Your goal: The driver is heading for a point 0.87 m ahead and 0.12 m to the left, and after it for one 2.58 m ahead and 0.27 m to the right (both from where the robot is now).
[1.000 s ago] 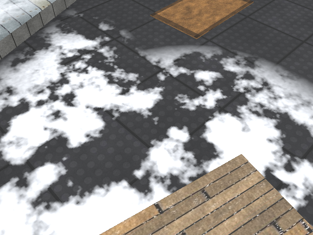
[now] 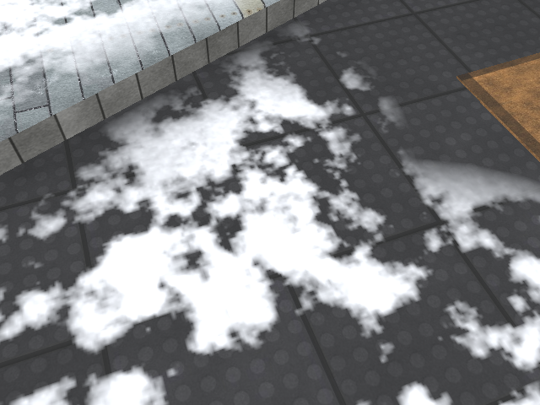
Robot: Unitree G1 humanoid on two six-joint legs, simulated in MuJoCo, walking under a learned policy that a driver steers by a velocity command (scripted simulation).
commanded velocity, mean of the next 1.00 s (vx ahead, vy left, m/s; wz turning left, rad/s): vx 0.50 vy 0.00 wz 0.49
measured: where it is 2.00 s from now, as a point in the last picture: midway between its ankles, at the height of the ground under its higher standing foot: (180, 215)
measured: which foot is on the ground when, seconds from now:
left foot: down 0.00-0.36, up 0.38-0.88, down 0.90-1.00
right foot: up 0.00-0.34, down 0.36-0.90, up 0.92-1.00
